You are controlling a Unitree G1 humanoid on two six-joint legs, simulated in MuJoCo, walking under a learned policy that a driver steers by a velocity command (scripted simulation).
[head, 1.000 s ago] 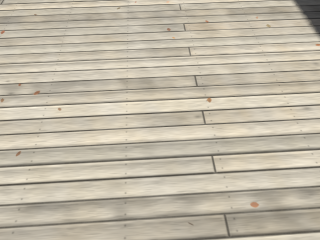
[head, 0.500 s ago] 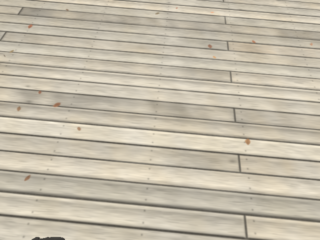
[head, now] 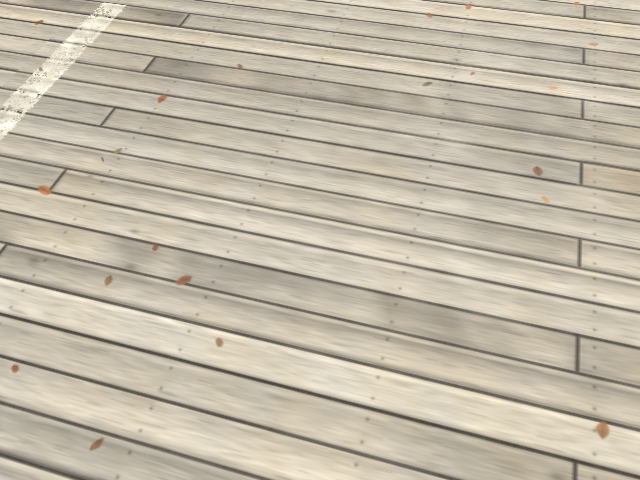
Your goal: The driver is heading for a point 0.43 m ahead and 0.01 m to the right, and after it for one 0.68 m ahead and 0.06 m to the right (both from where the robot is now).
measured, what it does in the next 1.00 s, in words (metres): walks ahead, turning right: left foot, then right foot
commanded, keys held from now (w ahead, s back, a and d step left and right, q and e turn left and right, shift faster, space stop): w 0.32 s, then w+e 0.46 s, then no key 0.22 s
